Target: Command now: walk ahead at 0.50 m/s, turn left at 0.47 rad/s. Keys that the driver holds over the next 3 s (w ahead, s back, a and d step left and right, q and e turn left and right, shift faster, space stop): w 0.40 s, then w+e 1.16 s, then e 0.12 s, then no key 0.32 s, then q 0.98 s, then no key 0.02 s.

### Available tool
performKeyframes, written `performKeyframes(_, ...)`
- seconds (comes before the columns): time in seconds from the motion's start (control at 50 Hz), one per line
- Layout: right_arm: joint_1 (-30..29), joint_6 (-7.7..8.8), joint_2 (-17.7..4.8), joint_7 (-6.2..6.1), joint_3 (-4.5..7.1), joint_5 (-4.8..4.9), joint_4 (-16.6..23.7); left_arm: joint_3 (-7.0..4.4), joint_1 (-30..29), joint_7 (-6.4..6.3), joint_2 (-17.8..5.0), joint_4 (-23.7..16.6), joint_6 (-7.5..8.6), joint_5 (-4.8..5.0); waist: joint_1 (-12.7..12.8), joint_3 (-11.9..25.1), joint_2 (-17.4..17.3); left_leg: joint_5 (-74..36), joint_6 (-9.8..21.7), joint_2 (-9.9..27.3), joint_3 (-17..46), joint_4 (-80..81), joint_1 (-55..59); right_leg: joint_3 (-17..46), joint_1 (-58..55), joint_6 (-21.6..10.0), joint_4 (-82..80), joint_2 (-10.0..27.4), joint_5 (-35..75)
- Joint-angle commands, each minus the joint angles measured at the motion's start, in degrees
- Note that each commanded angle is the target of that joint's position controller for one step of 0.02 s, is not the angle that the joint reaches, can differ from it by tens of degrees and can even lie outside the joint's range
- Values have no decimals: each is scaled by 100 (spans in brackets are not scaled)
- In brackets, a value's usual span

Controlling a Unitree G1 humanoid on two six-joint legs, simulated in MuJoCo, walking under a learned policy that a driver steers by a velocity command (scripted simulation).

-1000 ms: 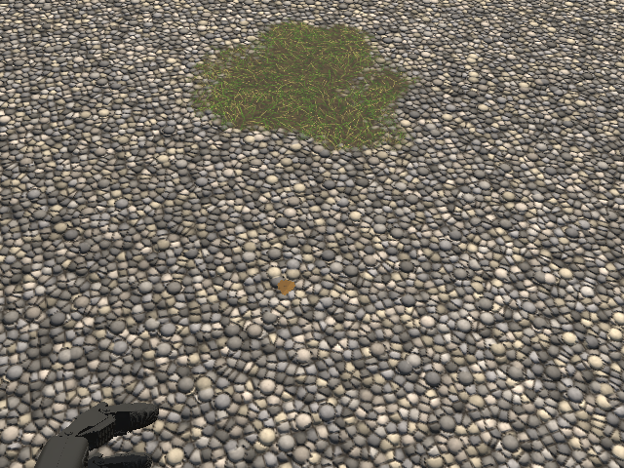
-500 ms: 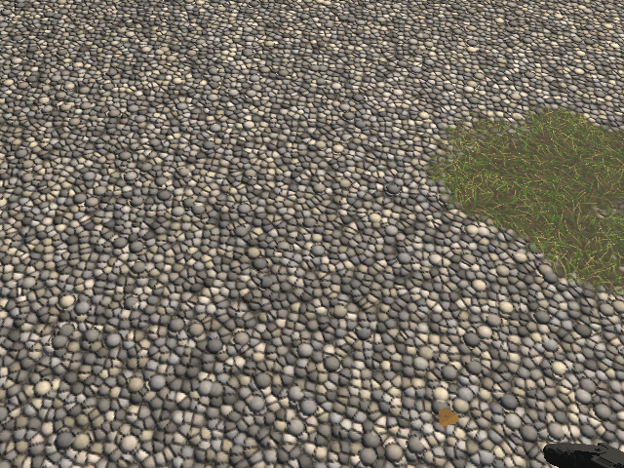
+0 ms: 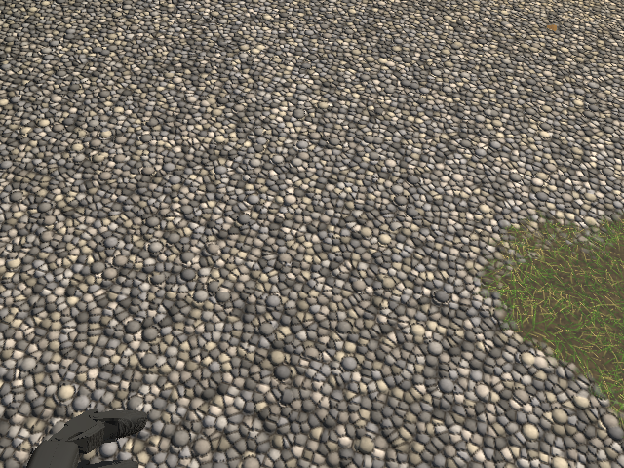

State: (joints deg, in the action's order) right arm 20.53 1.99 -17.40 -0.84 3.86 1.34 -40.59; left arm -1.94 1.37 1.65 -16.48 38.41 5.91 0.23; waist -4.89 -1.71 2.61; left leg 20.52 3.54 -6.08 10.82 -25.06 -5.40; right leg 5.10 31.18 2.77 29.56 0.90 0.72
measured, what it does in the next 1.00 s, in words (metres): walks ahead: right foot, then left foot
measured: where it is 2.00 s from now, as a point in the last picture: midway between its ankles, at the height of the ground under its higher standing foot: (343, 262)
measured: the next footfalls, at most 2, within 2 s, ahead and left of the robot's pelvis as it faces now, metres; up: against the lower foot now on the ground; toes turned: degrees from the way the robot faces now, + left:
right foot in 0.04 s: +0.20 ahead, -0.13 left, +0.00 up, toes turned +5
left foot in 0.56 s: +0.46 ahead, +0.14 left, +0.00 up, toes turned +2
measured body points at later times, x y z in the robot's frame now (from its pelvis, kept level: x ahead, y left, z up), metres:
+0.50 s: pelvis +0.27 -0.01 +0.00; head +0.30 +0.00 +0.45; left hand +0.22 +0.27 -0.12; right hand +0.54 -0.19 -0.06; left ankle +0.41 +0.14 -0.71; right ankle +0.16 -0.14 -0.74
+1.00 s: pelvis +0.53 +0.01 +0.00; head +0.56 +0.00 +0.45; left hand +0.78 +0.20 -0.09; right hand +0.50 -0.28 -0.13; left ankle +0.42 +0.14 -0.74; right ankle +0.67 -0.15 -0.71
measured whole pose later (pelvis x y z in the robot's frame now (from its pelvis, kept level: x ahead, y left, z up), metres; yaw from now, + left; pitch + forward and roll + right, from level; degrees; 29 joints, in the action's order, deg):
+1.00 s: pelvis +0.53 +0.01 +0.00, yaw -12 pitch +1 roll +3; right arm 18.6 4.2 -16.8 -0.2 4.4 0.6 -48.0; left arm -2.5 5.2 3.0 -15.7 39.2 1.2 1.2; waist -4.8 -2.2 2.3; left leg 19.1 -0.8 -0.5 -14.2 -13.5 4.9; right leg -0.4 35.9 -1.8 38.1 5.2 -2.1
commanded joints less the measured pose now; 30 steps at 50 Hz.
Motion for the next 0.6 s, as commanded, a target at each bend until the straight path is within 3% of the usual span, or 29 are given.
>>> performKeyframes(0.02, -80, 15, -765, -31, 213, -18, 247, -293, 207, 16, -752, -281, 159, 17, 431, 211, -1053, -1653, 666, 1425, 1198, 43, -210, -194, -1034, -292, -270, -41, -321)
performKeyframes(0.04, -45, 19, -559, -11, 141, -48, 251, -377, 721, -16, -890, -161, 188, -39, 669, 545, -973, -2092, 502, 1133, 985, -632, -298, -197, -1873, -489, -372, 40, -365)
performKeyframes(0.06, 52, 25, -257, 4, 16, -134, 335, -440, 1519, -52, -1158, -96, 202, -124, 970, 1352, -373, -1373, 284, 790, 572, -2196, -902, 734, -3255, -863, -278, 934, -571)
performKeyframes(0.08, 926, 86, 48, 8, -78, 61, 392, -581, 2049, -9, -1657, 188, 130, -155, 630, 1910, 1607, 1060, -167, -75, -120, -4093, -2965, 3503, -4951, -1892, -925, 2072, -1958)
performKeyframes(0.1, 791, 110, -527, -20, 6, 125, 271, -476, 2049, 42, -1120, 181, 119, 30, 814, 1539, 1068, 1186, -226, 249, 124, -4812, -3775, 4221, -4846, -1888, -1348, 2170, -3403)
performKeyframes(0.12, 64, 110, -822, -20, 89, 103, 349, -377, 1785, 19, -783, 140, 94, 43, 962, 812, 504, 658, -217, 454, 82, -4966, -3962, 3357, -4222, -1651, -1410, 1933, -3279)
performKeyframes(0.14, -364, 115, -783, -34, 76, 15, 451, -324, 1506, 5, -694, 98, 56, -29, 888, 484, 108, 280, -215, 649, -143, -4842, -3818, 2635, -3607, -1510, -1440, 1682, -2596)
performKeyframes(0.16, -634, 149, -699, -17, 74, -74, 538, -283, 1354, -6, -587, 134, 32, -55, 811, 184, 25, 7, -219, 800, -206, -4512, -3761, 2144, -3125, -1512, -1536, 1467, -1921)
performKeyframes(0.2, -561, 168, -504, 48, 51, -65, 532, -220, 1291, -37, -450, 186, 50, -88, 601, 184, 298, -278, -231, 1037, -369, -4006, -3317, 1528, -2721, -1453, -1728, 1163, -1071)
performKeyframes(0.28, -935, 173, -182, 89, -82, -120, 657, -278, 1502, -76, -728, 394, 57, 33, 646, 91, 210, -619, -391, 1166, -690, -2877, -3380, 915, -2569, -1642, -2036, 1167, -136)
performKeyframes(0.34, -1456, 231, -71, 144, -151, -106, 746, -294, 1637, -98, -875, 518, -5, 64, 823, 21, 169, -1569, -422, 1120, -847, -1769, -3137, 418, -2529, -1508, -2117, 1007, 100)
performKeyframes(0.42, -2128, 291, -103, 232, -153, -39, 906, -279, 2082, -98, -939, 759, -92, 123, 1055, -114, 158, -2193, -404, 912, -992, -885, -2677, 254, -2593, -1391, -2003, 1046, 216)
performKeyframes(0.46, -2313, 334, -180, 284, -118, -25, 1010, -284, 2210, -116, -974, 851, -164, 148, 1002, -190, 180, -1988, -309, 832, -933, -587, -2603, 433, -2829, -1328, -1813, 1192, 313)
performKeyframes(0.5, -2090, 379, -354, 303, -41, -30, 973, -328, 2169, -155, -1111, 878, -231, 151, 761, -92, 242, -1708, -183, 742, -931, -318, -2115, 558, -2970, -1216, -1487, 1281, 669)
performKeyframes(0.52, -1641, 392, -493, 279, 41, -50, 848, -332, 2058, -170, -1149, 862, -249, 158, 454, 150, 217, -1720, -67, 646, -1022, -92, -1370, 440, -2861, -1103, -1008, 1152, 1293)
performKeyframes(0.54, -878, 386, -745, 220, 175, -91, 633, -283, 2039, -171, -1027, 832, -242, 118, 81, 676, 132, -1780, 90, 714, -1004, -85, -140, 237, -2480, -938, -93, 846, 1550)
performKeyframes(0.56, 174, 359, -1177, 138, 299, -205, 501, -135, 1938, -169, -643, 622, -212, -29, -353, 1600, -457, -1848, 464, 1829, 85, -337, 1559, -7, -1364, -694, 1645, 455, 128)
performKeyframes(0.58, 378, 285, -1485, 151, 347, -236, 401, 38, 2730, -168, -45, 535, -127, 53, 12, 2373, -2007, -764, 1248, 3098, 2408, 193, 2993, -236, 519, -387, 3449, -292, -3296)
performKeyframes(0.6, 346, 267, -907, 156, 222, -181, 400, -118, 2453, -169, -680, 630, -97, 194, -183, 2008, -1445, 116, 1179, 2936, 2700, 604, 2568, 259, 1079, -368, 4135, -45, -3354)
Over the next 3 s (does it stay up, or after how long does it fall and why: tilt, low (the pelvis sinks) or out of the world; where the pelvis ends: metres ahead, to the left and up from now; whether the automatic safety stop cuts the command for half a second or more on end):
stays up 1.01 -0.19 0.00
